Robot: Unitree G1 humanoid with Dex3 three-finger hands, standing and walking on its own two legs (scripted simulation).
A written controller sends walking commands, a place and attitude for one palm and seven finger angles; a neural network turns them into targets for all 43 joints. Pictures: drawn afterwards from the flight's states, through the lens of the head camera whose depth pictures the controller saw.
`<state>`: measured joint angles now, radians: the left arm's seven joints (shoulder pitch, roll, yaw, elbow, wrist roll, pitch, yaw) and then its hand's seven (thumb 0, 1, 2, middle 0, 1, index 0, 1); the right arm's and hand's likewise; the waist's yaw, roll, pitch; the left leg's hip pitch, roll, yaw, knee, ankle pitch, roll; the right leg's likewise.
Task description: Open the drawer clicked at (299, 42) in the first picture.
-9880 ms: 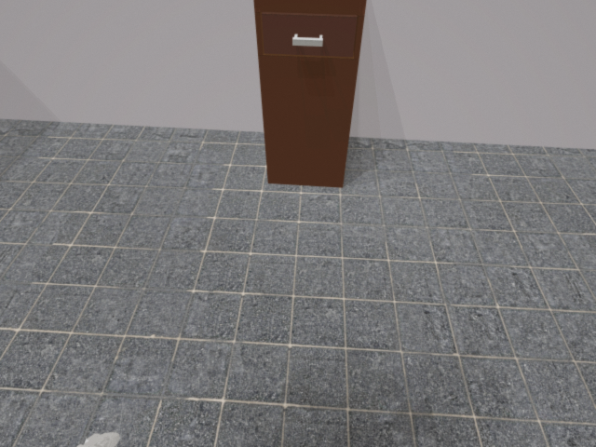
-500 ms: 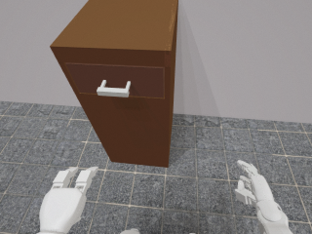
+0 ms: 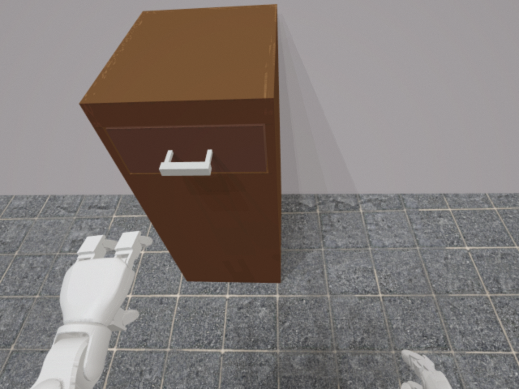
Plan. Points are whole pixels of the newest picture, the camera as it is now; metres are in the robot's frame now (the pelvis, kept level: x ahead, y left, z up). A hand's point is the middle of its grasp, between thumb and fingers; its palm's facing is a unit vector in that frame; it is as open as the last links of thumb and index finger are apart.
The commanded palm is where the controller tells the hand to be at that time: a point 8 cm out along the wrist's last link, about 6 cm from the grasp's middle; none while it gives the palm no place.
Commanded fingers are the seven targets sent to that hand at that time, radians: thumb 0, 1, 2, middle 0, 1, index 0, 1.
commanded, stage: raise the hand with hooked fingers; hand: left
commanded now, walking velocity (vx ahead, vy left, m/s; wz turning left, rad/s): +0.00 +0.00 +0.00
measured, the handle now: (187, 161) +0.56 +0.22 -0.01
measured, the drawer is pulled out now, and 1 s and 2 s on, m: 0.00 0.00 0.00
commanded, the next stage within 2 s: move the hooked fingers above the handle in 0.96 s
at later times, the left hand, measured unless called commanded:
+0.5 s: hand (95, 235) +0.30 +0.27 +0.10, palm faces +0.05 -0.06 -1.00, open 13.8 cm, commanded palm +0.28 +0.27 +0.15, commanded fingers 0.00 -0.50 0.30 -0.30 -1.20 -0.30 -1.20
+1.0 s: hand (106, 223) +0.32 +0.26 +0.10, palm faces +0.07 -0.07 -1.00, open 13.9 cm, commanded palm +0.29 +0.26 +0.16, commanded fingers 0.00 -0.50 0.30 -0.30 -1.20 -0.30 -1.20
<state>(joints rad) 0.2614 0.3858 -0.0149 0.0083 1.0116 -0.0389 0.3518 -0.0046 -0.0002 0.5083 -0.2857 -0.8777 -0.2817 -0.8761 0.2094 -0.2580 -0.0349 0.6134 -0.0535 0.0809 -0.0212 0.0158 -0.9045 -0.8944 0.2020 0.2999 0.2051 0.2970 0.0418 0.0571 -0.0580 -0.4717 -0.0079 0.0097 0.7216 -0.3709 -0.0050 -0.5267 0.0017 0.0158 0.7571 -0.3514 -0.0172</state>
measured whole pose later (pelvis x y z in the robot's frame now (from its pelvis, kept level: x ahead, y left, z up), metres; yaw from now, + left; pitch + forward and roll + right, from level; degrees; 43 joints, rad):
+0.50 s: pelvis +0.01 +0.02 +0.02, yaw +1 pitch +2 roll +0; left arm -0.06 0.45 -0.08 0.08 0.98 0.06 0.10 -0.01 -0.47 0.31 -0.32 -1.18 -0.31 -1.18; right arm 0.10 -0.20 0.03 0.59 -0.02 0.11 -0.02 0.01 -0.90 -0.89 0.20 0.30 0.21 0.30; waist 0.10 0.07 -0.02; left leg -0.26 -0.03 0.00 0.54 -0.31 0.02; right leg -0.30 -0.02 0.00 0.55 -0.28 0.01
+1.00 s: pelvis +0.02 +0.01 +0.02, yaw +1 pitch +3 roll +0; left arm -0.06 0.46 -0.04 0.08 0.95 -0.01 0.13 -0.01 -0.49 0.30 -0.32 -1.20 -0.32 -1.20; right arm 0.15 -0.26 -0.03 0.64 0.00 0.13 -0.02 0.01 -0.91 -0.89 0.20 0.30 0.20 0.30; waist 0.08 0.07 -0.01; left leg -0.27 -0.02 0.00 0.50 -0.29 0.01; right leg -0.31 -0.01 0.00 0.52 -0.27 0.00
